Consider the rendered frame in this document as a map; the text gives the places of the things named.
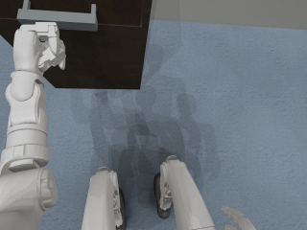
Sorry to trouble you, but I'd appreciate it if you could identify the left robot shin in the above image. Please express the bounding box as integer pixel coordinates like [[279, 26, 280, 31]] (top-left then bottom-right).
[[89, 167, 123, 226]]

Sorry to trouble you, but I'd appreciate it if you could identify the robot left hand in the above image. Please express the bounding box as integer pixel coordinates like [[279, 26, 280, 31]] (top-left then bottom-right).
[[13, 22, 66, 77]]

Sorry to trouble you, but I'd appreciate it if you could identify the drawer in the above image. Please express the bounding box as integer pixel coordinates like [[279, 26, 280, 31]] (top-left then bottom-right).
[[0, 0, 142, 26]]

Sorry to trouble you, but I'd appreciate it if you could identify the left robot thigh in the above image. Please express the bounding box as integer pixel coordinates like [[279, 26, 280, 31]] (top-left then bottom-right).
[[81, 170, 119, 230]]

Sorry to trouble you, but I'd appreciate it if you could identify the robot left upper arm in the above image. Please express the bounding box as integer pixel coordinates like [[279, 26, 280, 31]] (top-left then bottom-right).
[[0, 167, 58, 230]]

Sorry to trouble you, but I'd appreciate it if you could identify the handle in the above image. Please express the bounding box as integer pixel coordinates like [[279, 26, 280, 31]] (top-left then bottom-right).
[[16, 0, 98, 32]]

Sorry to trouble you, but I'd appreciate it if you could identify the robot left forearm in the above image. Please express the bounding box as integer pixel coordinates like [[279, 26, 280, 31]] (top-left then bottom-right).
[[0, 70, 50, 177]]

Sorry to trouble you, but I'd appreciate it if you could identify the cabinet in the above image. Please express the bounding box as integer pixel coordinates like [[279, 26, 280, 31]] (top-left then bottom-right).
[[0, 0, 153, 90]]

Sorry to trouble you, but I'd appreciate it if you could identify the robot right hand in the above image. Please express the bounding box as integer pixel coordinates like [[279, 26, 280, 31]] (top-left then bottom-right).
[[222, 206, 256, 230]]

